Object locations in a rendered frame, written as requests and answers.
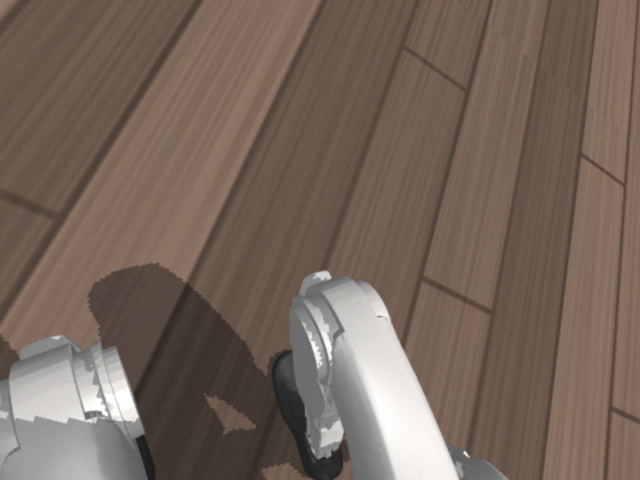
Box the left robot foot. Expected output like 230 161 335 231
135 435 155 480

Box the right robot foot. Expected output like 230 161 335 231
272 351 343 480

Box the right robot hand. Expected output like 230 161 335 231
447 444 509 480

